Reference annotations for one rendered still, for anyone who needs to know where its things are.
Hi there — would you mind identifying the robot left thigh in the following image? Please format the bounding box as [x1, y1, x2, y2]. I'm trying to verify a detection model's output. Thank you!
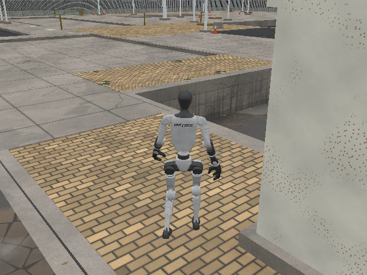
[164, 160, 176, 201]

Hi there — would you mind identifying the right robot foot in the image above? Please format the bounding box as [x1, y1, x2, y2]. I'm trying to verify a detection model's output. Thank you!
[192, 216, 200, 230]

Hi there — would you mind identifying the robot right upper arm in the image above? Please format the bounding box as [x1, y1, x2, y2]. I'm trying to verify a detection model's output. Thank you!
[196, 116, 212, 148]

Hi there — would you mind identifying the right robot forearm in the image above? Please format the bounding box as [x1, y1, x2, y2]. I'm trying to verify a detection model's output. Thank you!
[206, 139, 219, 167]

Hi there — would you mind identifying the right robot hand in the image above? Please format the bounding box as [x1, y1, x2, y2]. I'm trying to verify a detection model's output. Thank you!
[208, 164, 221, 180]

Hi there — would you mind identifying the left robot forearm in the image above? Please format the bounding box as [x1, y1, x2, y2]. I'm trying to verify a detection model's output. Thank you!
[153, 136, 162, 154]

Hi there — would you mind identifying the robot left upper arm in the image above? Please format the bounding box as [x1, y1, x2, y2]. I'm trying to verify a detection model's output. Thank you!
[156, 115, 172, 145]

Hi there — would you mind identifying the left robot hand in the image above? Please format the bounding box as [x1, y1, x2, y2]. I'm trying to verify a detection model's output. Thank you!
[152, 151, 166, 161]

